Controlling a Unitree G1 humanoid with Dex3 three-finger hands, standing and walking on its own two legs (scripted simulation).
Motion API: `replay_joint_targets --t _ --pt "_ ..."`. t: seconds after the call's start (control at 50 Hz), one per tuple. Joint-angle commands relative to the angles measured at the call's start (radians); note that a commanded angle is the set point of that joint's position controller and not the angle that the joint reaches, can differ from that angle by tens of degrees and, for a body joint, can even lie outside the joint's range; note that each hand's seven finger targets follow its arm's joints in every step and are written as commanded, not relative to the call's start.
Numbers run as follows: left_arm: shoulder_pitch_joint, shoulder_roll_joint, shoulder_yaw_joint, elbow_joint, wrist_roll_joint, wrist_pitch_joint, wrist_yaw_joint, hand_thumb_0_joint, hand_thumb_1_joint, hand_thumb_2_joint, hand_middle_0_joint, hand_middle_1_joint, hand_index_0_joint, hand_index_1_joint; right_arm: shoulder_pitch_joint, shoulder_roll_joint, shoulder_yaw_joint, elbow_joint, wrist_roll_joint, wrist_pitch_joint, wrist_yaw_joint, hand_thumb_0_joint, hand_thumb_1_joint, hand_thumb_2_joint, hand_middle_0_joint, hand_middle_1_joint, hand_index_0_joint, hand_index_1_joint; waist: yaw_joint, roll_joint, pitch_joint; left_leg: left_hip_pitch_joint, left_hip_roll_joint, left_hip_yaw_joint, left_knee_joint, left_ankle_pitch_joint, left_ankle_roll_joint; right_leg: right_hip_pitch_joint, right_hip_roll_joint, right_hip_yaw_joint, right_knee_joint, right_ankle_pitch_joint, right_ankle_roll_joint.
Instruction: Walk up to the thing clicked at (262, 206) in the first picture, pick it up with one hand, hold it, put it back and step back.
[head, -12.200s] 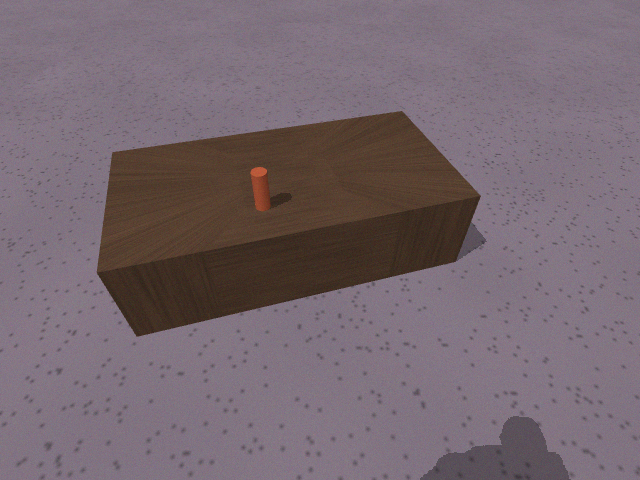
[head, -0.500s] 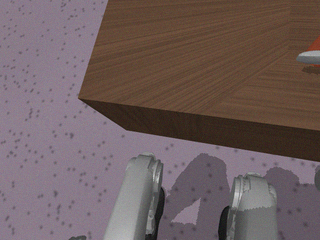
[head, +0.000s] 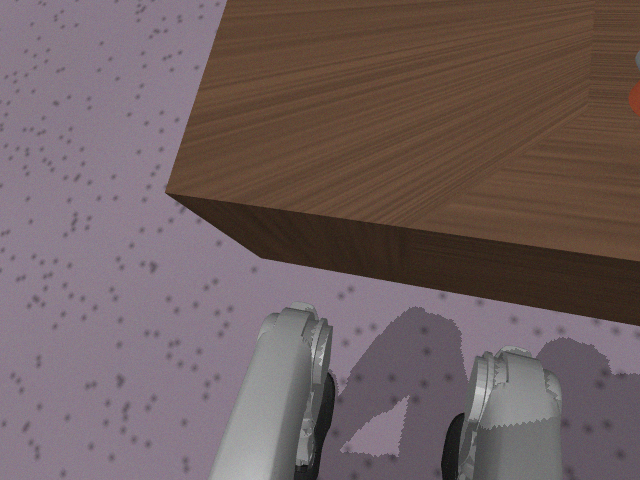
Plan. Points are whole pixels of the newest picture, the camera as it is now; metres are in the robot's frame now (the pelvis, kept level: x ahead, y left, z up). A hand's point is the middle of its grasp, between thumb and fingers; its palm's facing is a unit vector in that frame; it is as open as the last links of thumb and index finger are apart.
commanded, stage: settle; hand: right
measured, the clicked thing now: out of the picture +0.59 -0.25 +0.03
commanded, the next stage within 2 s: lift in 1.32 s
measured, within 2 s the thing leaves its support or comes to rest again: leaves its support in 0.30 s
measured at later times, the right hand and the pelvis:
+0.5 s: hand out of the picture +0.58 -0.25 +0.08, palm faces +0.27 +0.96 -0.05, open 7.6 cm; pelvis +0.01 +0.00 +0.04, yaw -1 degrees
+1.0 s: hand out of the picture +0.59 -0.25 +0.13, palm faces +0.27 +0.96 -0.03, open 7.6 cm; pelvis +0.01 +0.00 +0.09, yaw -1 degrees
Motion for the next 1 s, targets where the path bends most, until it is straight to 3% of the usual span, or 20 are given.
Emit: replay_joint_targets --t 0.0,0.02,0.06,0.08,0.1,0.16,0.18,0.2,0.26,0.3,0.34,0.4,0.42,0.44,0.5,0.54,0.8,0.9,0.94,0.98 --pt "0.226 0.241 0.087 -0.008 -0.003 -0.002 0.016 0.0 0.879 0.905 -0.211 -0.298 -0.205 -0.305 -0.369 -0.183 0.02 -0.17 0.018 -0.053 -0.003 0.0 -0.478 -1.132 1.309 1.306 1.326 1.307 0.025 -0.232 -0.703 0.395 -0.024 0.068 -0.197 0.197 0.073 0.488 0.001 -0.058 -0.268 0.214 -0.041" --pt "0.222 0.242 0.09 -0.007 -0.003 -0.004 0.016 0.0 0.872 0.908 -0.215 -0.301 -0.207 -0.309 -0.364 -0.18 0.021 -0.177 0.024 -0.054 -0.002 0.0 -0.51 -1.212 1.346 1.386 1.365 1.387 0.02 -0.237 -0.676 0.389 -0.024 0.065 -0.201 0.184 0.074 0.46 0.003 -0.058 -0.27 0.194 -0.043" --pt "0.234 0.24 0.084 -0.016 -0.006 -0.001 0.017 0.0 0.885 0.898 -0.211 -0.299 -0.207 -0.303 -0.402 -0.295 -0.034 -0.286 0.017 -0.068 -0.011 0.0 -0.551 -1.372 1.388 1.485 1.411 1.486 -0.005 -0.251 -0.758 0.432 -0.023 0.061 -0.198 0.225 0.073 0.502 0.002 -0.065 -0.262 0.243 -0.044" --pt "0.228 0.245 0.087 -0.016 -0.005 0.0 0.017 0.0 0.884 0.898 -0.209 -0.297 -0.204 -0.302 -0.382 -0.255 -0.001 -0.234 0.011 -0.059 -0.006 0.0 -0.553 -1.426 1.392 1.511 1.417 1.512 0.003 -0.258 -0.753 0.442 -0.021 0.059 -0.198 0.222 0.074 0.493 0.005 -0.067 -0.268 0.239 -0.042" --pt "0.227 0.241 0.092 -0.024 -0.008 0.002 0.016 0.0 0.89 0.895 -0.209 -0.298 -0.206 -0.301 -0.397 -0.26 -0.021 -0.277 0.02 -0.058 -0.009 0.0 -0.557 -1.451 1.405 1.536 1.431 1.537 -0.011 -0.246 -0.781 0.455 -0.022 0.057 -0.205 0.222 0.074 0.515 0.003 -0.068 -0.274 0.24 -0.043" --pt "0.227 0.229 0.093 -0.02 -0.013 -0.004 0.021 0.0 0.894 0.894 -0.207 -0.296 -0.203 -0.3 -0.395 -0.208 0.011 -0.257 0.026 -0.043 -0.009 0.0 -0.602 -1.485 1.444 1.574 1.47 1.574 0.013 -0.233 -0.765 0.465 -0.023 0.058 -0.224 0.219 0.072 0.515 0.002 -0.066 -0.286 0.229 -0.044" --pt "0.222 0.24 0.099 -0.021 -0.014 -0.006 0.023 0.0 0.899 0.89 -0.207 -0.297 -0.205 -0.299 -0.403 -0.221 0.009 -0.286 0.028 -0.044 -0.012 0.0 -0.601 -1.498 1.438 1.58 1.465 1.581 -0.001 -0.249 -0.764 0.454 -0.02 0.052 -0.228 0.21 0.073 0.517 0.004 -0.068 -0.292 0.22 -0.042" --pt "0.233 0.241 0.105 -0.021 -0.014 -0.005 0.024 0.0 0.894 0.892 -0.208 -0.296 -0.204 -0.299 -0.453 -0.306 -0.04 -0.377 0.025 -0.052 -0.025 0.0 -0.548 -1.49 1.44 1.583 1.47 1.584 -0.018 -0.273 -0.815 0.476 -0.022 0.047 -0.233 0.217 0.074 0.543 0.002 -0.071 -0.297 0.23 -0.043" --pt "0.229 0.237 0.117 -0.014 -0.016 -0.007 0.028 0.0 0.905 0.887 -0.202 -0.296 -0.202 -0.296 -0.44 -0.213 0.019 -0.35 0.029 -0.034 -0.027 0.0 -0.478 -1.394 1.434 1.52 1.464 1.521 -0.004 -0.267 -0.83 0.485 -0.021 0.046 -0.255 0.222 0.075 0.607 0.001 -0.072 -0.323 0.246 -0.04" --pt "0.237 0.229 0.118 -0.008 -0.022 -0.009 0.033 0.0 0.904 0.89 -0.203 -0.296 -0.202 -0.297 -0.464 -0.274 -0.01 -0.406 0.028 -0.036 -0.033 0.0 -0.434 -1.358 1.419 1.494 1.449 1.494 -0.02 -0.279 -0.839 0.509 -0.02 0.038 -0.272 0.235 0.077 0.611 0.001 -0.076 -0.338 0.259 -0.04" --pt "0.229 0.226 0.124 -0.005 -0.026 -0.011 0.037 0.0 0.902 0.89 -0.202 -0.296 -0.201 -0.297 -0.453 -0.25 0.006 -0.385 0.029 -0.024 -0.033 0.0 -0.416 -1.344 1.411 1.482 1.441 1.483 -0.016 -0.26 -0.84 0.521 -0.021 0.036 -0.297 0.229 0.076 0.638 0.0 -0.076 -0.357 0.252 -0.041" --pt "0.226 0.215 0.123 0.005 -0.032 -0.023 0.042 0.0 0.901 0.894 -0.204 -0.297 -0.202 -0.299 -0.398 -0.158 0.046 -0.28 0.042 -0.005 -0.025 0.0 -0.39 -1.33 1.384 1.462 1.416 1.463 0.008 -0.204 -0.74 0.508 -0.022 0.038 -0.33 0.214 0.072 0.596 -0.001 -0.071 -0.376 0.224 -0.045" --pt "0.223 0.221 0.13 0.001 -0.033 -0.022 0.043 0.0 0.894 0.896 -0.205 -0.296 -0.201 -0.3 -0.433 -0.253 0.002 -0.347 0.037 -0.015 -0.034 0.0 -0.379 -1.326 1.398 1.467 1.429 1.468 -0.024 -0.229 -0.765 0.535 -0.023 0.028 -0.343 0.198 0.076 0.587 0.0 -0.076 -0.391 0.206 -0.048" --pt "0.233 0.222 0.128 0.002 -0.032 -0.02 0.044 0.0 0.899 0.894 -0.203 -0.295 -0.2 -0.298 -0.427 -0.26 -0.005 -0.346 0.034 -0.013 -0.037 0.0 -0.378 -1.329 1.392 1.467 1.425 1.468 -0.022 -0.229 -0.786 0.552 -0.022 0.029 -0.347 0.228 0.073 0.633 -0.001 -0.08 -0.39 0.242 -0.047" --pt "0.223 0.217 0.131 0.008 -0.033 -0.028 0.042 0.0 0.897 0.893 -0.205 -0.298 -0.203 -0.3 -0.345 -0.135 0.053 -0.22 0.045 0.004 -0.015 0.0 -0.373 -1.324 1.378 1.457 1.411 1.457 0.0 -0.188 -0.707 0.522 -0.023 0.039 -0.359 0.24 0.074 0.633 -0.002 -0.068 -0.405 0.269 -0.045" --pt "0.227 0.216 0.129 0.001 -0.039 -0.029 0.042 0.0 0.897 0.892 -0.207 -0.297 -0.204 -0.3 -0.386 -0.212 0.013 -0.265 0.043 -0.008 -0.018 0.0 -0.377 -1.312 1.39 1.453 1.421 1.454 -0.017 -0.212 -0.718 0.526 -0.022 0.037 -0.371 0.231 0.078 0.651 -0.003 -0.062 -0.43 0.269 -0.044" --pt "0.229 0.199 0.125 -0.024 -0.041 -0.034 0.042 0.0 0.89 0.893 -0.203 -0.295 -0.198 -0.3 -0.432 -0.233 0.008 -0.333 0.048 -0.03 -0.024 0.0 -0.414 -1.301 1.32 1.412 1.349 1.413 -0.035 -0.216 -0.794 0.638 -0.026 0.02 -0.454 0.247 0.074 0.732 -0.006 -0.073 -0.491 0.276 -0.05" --pt "0.24 0.212 0.14 -0.011 -0.04 -0.039 0.049 0.0 0.9 0.89 -0.2 -0.296 -0.197 -0.299 -0.388 -0.2 0.018 -0.276 0.052 -0.022 -0.03 0.0 -0.44 -1.319 1.328 1.428 1.356 1.428 -0.025 -0.185 -0.782 0.686 -0.029 0.018 -0.488 0.279 0.07 0.745 -0.008 -0.073 -0.507 0.298 -0.051" --pt "0.236 0.194 0.126 -0.015 -0.04 -0.039 0.046 0.0 0.896 0.888 -0.202 -0.296 -0.199 -0.299 -0.462 -0.235 0.013 -0.37 0.051 -0.036 -0.038 0.0 -0.413 -1.324 1.32 1.43 1.35 1.431 -0.038 -0.244 -0.804 0.665 -0.03 0.018 -0.486 0.274 0.076 0.789 -0.011 -0.069 -0.526 0.318 -0.045" --pt "0.24 0.205 0.135 -0.006 -0.042 -0.041 0.05 0.0 0.894 0.894 -0.2 -0.295 -0.196 -0.3 -0.394 -0.203 0.018 -0.27 0.048 -0.025 -0.039 0.0 -0.424 -1.316 1.322 1.423 1.352 1.424 -0.021 -0.212 -0.763 0.655 -0.031 0.027 -0.496 0.268 0.074 0.798 -0.011 -0.061 -0.531 0.314 -0.045"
